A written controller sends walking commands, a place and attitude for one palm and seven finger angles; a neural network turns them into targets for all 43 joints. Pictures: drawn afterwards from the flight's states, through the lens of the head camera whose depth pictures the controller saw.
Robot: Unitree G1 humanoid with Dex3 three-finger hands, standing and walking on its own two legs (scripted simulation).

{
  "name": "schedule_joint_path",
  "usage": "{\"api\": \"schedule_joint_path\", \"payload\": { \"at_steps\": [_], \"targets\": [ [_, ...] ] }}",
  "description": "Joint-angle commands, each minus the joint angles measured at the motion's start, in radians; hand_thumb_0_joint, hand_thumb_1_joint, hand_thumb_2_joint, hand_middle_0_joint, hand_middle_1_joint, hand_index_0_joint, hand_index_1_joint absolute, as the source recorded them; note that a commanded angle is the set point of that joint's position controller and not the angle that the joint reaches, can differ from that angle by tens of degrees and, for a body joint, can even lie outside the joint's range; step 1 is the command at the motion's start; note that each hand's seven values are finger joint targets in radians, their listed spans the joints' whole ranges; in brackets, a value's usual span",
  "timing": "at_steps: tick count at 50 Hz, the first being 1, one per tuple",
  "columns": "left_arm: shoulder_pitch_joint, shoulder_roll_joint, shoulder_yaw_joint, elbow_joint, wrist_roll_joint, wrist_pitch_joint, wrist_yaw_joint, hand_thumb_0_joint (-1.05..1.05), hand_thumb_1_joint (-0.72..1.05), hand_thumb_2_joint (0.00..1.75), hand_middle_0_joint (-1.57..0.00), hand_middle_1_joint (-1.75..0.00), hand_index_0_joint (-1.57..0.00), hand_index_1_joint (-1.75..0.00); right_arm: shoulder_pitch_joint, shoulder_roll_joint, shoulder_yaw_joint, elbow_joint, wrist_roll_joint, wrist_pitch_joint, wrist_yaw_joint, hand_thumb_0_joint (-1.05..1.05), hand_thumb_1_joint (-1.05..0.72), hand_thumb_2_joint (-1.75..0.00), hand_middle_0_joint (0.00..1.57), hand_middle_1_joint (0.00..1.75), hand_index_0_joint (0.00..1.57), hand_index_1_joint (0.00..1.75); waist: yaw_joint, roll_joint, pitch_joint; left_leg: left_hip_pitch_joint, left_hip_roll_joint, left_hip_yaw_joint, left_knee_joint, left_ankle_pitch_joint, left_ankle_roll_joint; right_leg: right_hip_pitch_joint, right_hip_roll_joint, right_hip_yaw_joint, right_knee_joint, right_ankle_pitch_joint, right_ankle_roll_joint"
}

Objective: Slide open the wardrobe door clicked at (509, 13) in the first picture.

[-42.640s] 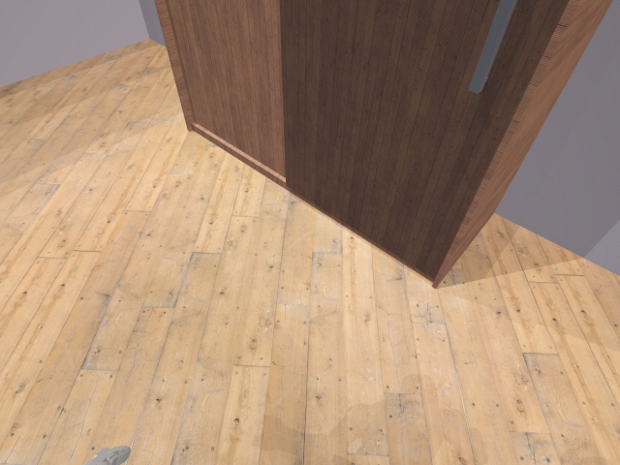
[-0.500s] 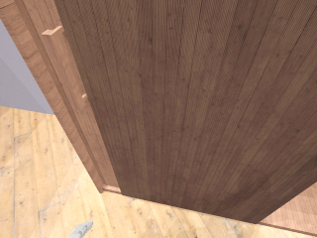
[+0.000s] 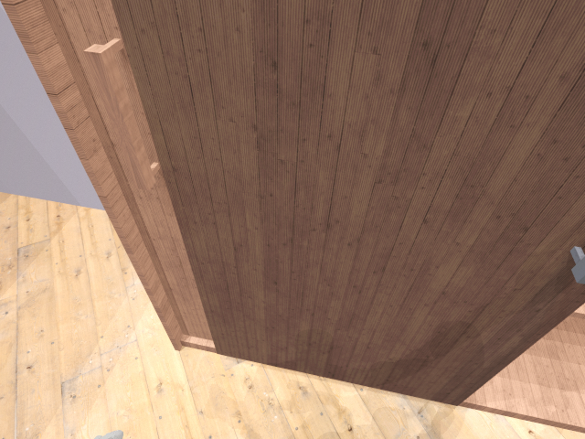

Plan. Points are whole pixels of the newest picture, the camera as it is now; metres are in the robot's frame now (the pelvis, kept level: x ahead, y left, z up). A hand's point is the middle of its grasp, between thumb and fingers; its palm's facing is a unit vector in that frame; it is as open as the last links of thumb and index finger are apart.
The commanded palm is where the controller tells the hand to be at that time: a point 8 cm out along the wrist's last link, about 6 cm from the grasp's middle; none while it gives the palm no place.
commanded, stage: stop walking and hold the door there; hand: right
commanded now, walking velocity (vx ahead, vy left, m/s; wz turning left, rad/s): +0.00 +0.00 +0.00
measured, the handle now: out of the picture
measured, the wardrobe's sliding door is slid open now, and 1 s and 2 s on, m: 0.62 0.62 0.62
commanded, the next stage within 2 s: loosen the grip on the handle in 1.52 s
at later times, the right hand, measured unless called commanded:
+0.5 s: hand out of the picture +0.37 -0.39 +0.15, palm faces +0.49 +0.84 -0.24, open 5.6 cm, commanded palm +0.32 -0.41 +0.13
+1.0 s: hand out of the picture +0.36 -0.38 +0.15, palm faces +0.41 +0.90 -0.14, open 5.7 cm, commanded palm +0.32 -0.41 +0.13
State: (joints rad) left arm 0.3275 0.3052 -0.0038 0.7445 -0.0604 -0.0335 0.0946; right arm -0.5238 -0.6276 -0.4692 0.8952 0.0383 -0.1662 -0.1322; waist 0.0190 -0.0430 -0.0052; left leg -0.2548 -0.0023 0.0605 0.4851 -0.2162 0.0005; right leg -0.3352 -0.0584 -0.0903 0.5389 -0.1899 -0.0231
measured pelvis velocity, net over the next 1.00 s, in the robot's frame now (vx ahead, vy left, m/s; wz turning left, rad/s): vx -0.03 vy -0.11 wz -0.10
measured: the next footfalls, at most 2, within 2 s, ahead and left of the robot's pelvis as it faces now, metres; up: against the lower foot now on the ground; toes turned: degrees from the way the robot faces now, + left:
right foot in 0.50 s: +0.02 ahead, -0.23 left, +0.00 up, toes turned -9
left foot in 0.82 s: -0.01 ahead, +0.00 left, +0.00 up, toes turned -1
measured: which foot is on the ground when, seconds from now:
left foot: down 0.00-0.50, up 0.52-0.80, down 0.82-1.00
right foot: down 0.00-0.24, up 0.26-0.48, down 0.50-1.00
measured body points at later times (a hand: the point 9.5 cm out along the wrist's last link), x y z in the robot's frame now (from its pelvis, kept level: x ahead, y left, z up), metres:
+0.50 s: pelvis +0.00 -0.07 -0.01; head +0.01 -0.06 +0.44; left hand +0.14 +0.22 -0.11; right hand +0.33 -0.43 +0.16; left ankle +0.03 +0.12 -0.73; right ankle +0.00 -0.22 -0.74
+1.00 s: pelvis -0.03 -0.11 -0.01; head +0.02 -0.13 +0.44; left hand +0.14 +0.10 -0.12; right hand +0.33 -0.43 +0.16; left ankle -0.04 -0.03 -0.73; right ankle -0.02 -0.23 -0.74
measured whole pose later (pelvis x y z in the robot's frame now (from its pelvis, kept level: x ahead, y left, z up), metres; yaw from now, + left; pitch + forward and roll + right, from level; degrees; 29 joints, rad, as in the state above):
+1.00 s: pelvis -0.03 -0.11 -0.01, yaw -6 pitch -1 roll +1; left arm 0.17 0.23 -0.05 0.68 -0.05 -0.03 0.07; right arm -0.58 -0.36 -0.23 0.49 0.07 -0.11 -0.11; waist -0.01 -0.01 0.12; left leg -0.22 -0.03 0.11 0.55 -0.33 0.05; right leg -0.32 -0.04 -0.05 0.61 -0.27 -0.01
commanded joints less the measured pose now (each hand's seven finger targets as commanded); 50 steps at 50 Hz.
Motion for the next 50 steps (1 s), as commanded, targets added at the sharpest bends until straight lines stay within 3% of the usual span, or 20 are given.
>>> {"api": "schedule_joint_path", "payload": {
  "at_steps": [1,7,10,12,15,17,20,22,24,25,26,28,30,37,39,43,44,45,47,50],
  "targets": [
    [-0.064,0.157,0.052,-0.122,0.004,-0.044,0.016,0.00,0.90,0.90,-0.20,-0.30,-0.20,-0.30,-0.264,-0.234,0.035,-0.106,-0.032,-0.031,0.025,0.00,-0.90,-0.90,0.45,1.40,0.45,1.40,0.006,0.013,-0.113,-0.052,0.092,-0.099,-0.109,-0.136,0.006,0.092,-0.108,0.147,-0.139,-0.104,-0.020],
    [-0.054,0.156,0.051,-0.112,0.000,-0.039,0.018,0.00,0.90,0.90,-0.20,-0.30,-0.20,-0.30,-0.227,-0.220,0.043,-0.076,-0.034,-0.037,0.030,0.00,-0.90,-0.90,0.45,1.40,0.45,1.40,-0.008,-0.019,-0.115,0.026,0.082,-0.080,-0.066,-0.028,-0.003,0.052,-0.113,0.150,-0.160,-0.039,-0.030],
    [-0.053,0.151,0.062,-0.120,-0.001,-0.020,0.009,0.00,0.90,0.90,-0.20,-0.30,-0.20,-0.30,-0.224,-0.236,0.045,-0.073,-0.038,-0.035,0.030,0.00,-0.90,-0.90,0.45,1.40,0.45,1.40,-0.005,0.080,-0.104,0.018,0.242,-0.217,-0.155,-0.004,0.046,0.021,-0.040,0.069,0.009,-0.034,0.000],
    [-0.061,0.155,0.072,-0.117,0.000,-0.011,0.004,0.00,0.90,0.90,-0.20,-0.30,-0.20,-0.30,-0.236,-0.268,0.019,-0.058,-0.039,-0.036,0.032,0.00,-0.90,-0.90,0.45,1.40,0.45,1.40,-0.022,0.158,-0.102,0.053,0.373,-0.321,-0.201,0.082,0.112,-0.059,0.014,0.086,0.192,-0.191,0.020],
    [-0.084,0.160,0.075,-0.119,0.007,-0.018,-0.001,0.00,0.90,0.90,-0.20,-0.30,-0.20,-0.30,-0.255,-0.279,-0.007,-0.065,-0.042,-0.036,0.042,0.00,-0.90,-0.90,0.45,1.40,0.45,1.40,-0.039,0.218,-0.106,0.156,0.465,-0.315,-0.154,0.318,0.166,-0.197,0.003,0.163,0.411,-0.298,0.025],
    [-0.079,0.153,0.068,-0.111,0.016,-0.022,-0.003,0.00,0.90,0.90,-0.20,-0.30,-0.20,-0.30,-0.257,-0.251,0.001,-0.072,-0.043,-0.042,0.050,0.00,-0.90,-0.90,0.45,1.40,0.45,1.40,-0.023,0.260,-0.109,0.111,0.427,-0.191,-0.116,0.357,0.130,-0.126,-0.016,0.150,0.374,-0.269,0.032],
    [-0.116,0.135,0.065,-0.112,0.024,-0.019,-0.001,0.00,0.90,0.90,-0.20,-0.30,-0.20,-0.30,-0.261,-0.213,0.028,-0.115,-0.035,-0.055,0.059,0.00,-0.90,-0.90,0.45,1.40,0.45,1.40,-0.021,0.286,-0.075,0.024,0.389,-0.120,-0.094,0.265,0.082,-0.011,-0.002,0.083,0.188,-0.230,0.032],
    [-0.126,0.117,0.066,-0.108,0.025,-0.015,-0.003,0.00,0.90,0.90,-0.20,-0.30,-0.20,-0.30,-0.321,-0.116,0.110,-0.217,-0.024,-0.070,0.064,0.00,-0.90,-0.90,0.45,1.40,0.45,1.40,0.001,0.264,-0.090,-0.044,0.370,-0.077,-0.045,0.172,0.041,0.123,0.018,0.031,0.029,-0.102,0.043],
    [-0.155,0.124,0.075,-0.122,0.030,-0.010,0.001,0.00,0.90,0.90,-0.20,-0.30,-0.20,-0.30,-0.381,-0.067,0.153,-0.365,-0.014,-0.093,0.067,0.00,-0.90,-0.90,0.45,1.40,0.45,1.40,0.001,0.081,-0.111,-0.077,0.263,0.012,0.126,0.104,-0.003,0.205,-0.014,0.014,-0.108,0.061,0.034],
    [-0.174,0.134,0.076,-0.155,0.025,-0.013,0.001,0.00,0.90,0.90,-0.20,-0.30,-0.20,-0.30,-0.404,0.009,0.211,-0.453,-0.007,-0.110,0.071,0.00,-0.90,-0.90,0.45,1.40,0.45,1.40,-0.007,-0.129,-0.128,-0.118,0.153,0.073,0.290,0.012,-0.043,0.193,-0.131,0.169,-0.147,0.209,-0.030],
    [-0.151,0.128,0.077,-0.179,0.016,-0.010,-0.002,0.00,0.90,0.90,-0.20,-0.30,-0.20,-0.30,-0.400,0.046,0.238,-0.509,-0.003,-0.124,0.077,0.00,-0.90,-0.90,0.45,1.40,0.45,1.40,-0.004,-0.246,-0.154,-0.171,0.064,0.075,0.467,-0.297,-0.056,0.191,-0.245,0.285,-0.168,0.420,-0.109],
    [-0.137,0.070,0.051,-0.180,0.022,-0.011,-0.010,0.00,0.90,0.90,-0.20,-0.30,-0.20,-0.30,-0.385,0.129,0.313,-0.596,-0.005,-0.124,0.091,0.00,-0.90,-0.90,0.45,1.40,0.45,1.40,0.012,-0.154,-0.183,-0.235,0.066,0.013,0.592,-0.364,-0.041,0.244,-0.267,0.318,-0.150,0.542,-0.181],
    [-0.138,0.084,0.065,-0.175,0.011,-0.027,-0.011,0.00,0.90,0.90,-0.20,-0.30,-0.20,-0.30,-0.393,0.194,0.354,-0.656,0.005,-0.091,0.080,0.00,-0.90,-0.90,0.45,1.40,0.45,1.40,0.015,-0.039,-0.242,-0.236,0.050,-0.022,0.521,-0.258,-0.036,0.343,-0.259,0.280,-0.091,0.568,-0.169],
    [-0.163,0.057,0.016,-0.192,0.030,-0.044,-0.037,0.00,0.90,0.90,-0.20,-0.30,-0.20,-0.30,-0.417,0.126,0.316,-0.739,0.000,-0.022,0.062,0.00,-0.90,-0.90,0.45,1.40,0.45,1.40,-0.007,-0.189,-0.292,-0.096,0.013,-0.035,0.172,-0.167,-0.010,0.407,-0.275,0.243,-0.056,0.591,-0.128],
    [-0.166,0.058,0.009,-0.198,0.032,-0.042,-0.042,0.00,0.90,0.90,-0.20,-0.30,-0.20,-0.30,-0.406,0.136,0.321,-0.743,0.003,-0.016,0.064,0.00,-0.90,-0.90,0.45,1.40,0.45,1.40,-0.010,-0.146,-0.304,0.013,0.014,-0.045,0.017,-0.073,0.000,0.370,-0.271,0.244,-0.016,0.567,-0.106],
    [-0.158,0.048,0.004,-0.201,0.021,-0.038,-0.028,0.00,0.90,0.90,-0.20,-0.30,-0.20,-0.30,-0.364,0.081,0.271,-0.662,0.002,-0.001,0.046,0.00,-0.90,-0.90,0.45,1.40,0.45,1.40,0.010,0.142,-0.336,0.268,0.213,-0.187,-0.016,0.529,0.070,0.111,-0.108,0.083,0.097,0.179,0.007],
    [-0.163,0.049,0.013,-0.204,0.011,-0.040,-0.023,0.00,0.90,0.90,-0.20,-0.30,-0.20,-0.30,-0.342,0.055,0.225,-0.610,0.012,0.007,0.040,0.00,-0.90,-0.90,0.45,1.40,0.45,1.40,-0.008,0.257,-0.324,0.315,0.237,-0.207,-0.005,0.701,0.089,0.046,-0.051,0.067,0.151,-0.004,0.025],
    [-0.180,0.046,0.008,-0.210,0.010,-0.045,-0.019,0.00,0.90,0.90,-0.20,-0.30,-0.20,-0.30,-0.358,0.092,0.254,-0.597,0.015,0.007,0.043,0.00,-0.90,-0.90,0.45,1.40,0.45,1.40,-0.017,0.274,-0.303,0.346,0.259,-0.211,0.004,0.790,0.098,-0.014,-0.018,0.076,0.177,-0.154,0.028],
    [-0.182,0.042,0.001,-0.199,0.013,-0.047,-0.009,0.00,0.90,0.90,-0.20,-0.30,-0.20,-0.30,-0.360,0.083,0.234,-0.568,0.013,0.001,0.044,0.00,-0.90,-0.90,0.45,1.40,0.45,1.40,-0.031,0.200,-0.272,0.343,0.260,-0.182,0.012,0.728,0.087,-0.025,-0.016,0.084,0.081,-0.198,0.020],
    [-0.171,0.061,0.011,-0.181,0.021,-0.038,0.005,0.00,0.90,0.90,-0.20,-0.30,-0.20,-0.30,-0.371,0.070,0.231,-0.569,0.011,-0.001,0.040,0.00,-0.90,-0.90,0.45,1.40,0.45,1.40,-0.020,0.039,-0.283,0.204,0.180,-0.099,0.068,0.597,0.020,0.197,-0.082,0.085,-0.048,0.325,0.001]
  ]
}}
